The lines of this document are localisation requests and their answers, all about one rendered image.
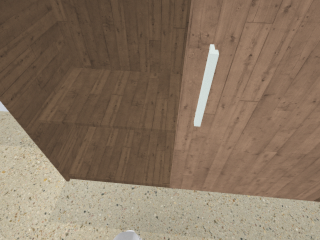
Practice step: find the handle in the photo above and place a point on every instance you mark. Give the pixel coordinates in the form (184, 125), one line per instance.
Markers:
(206, 84)

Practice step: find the wardrobe door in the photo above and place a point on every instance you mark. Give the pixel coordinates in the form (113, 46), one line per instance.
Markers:
(260, 130)

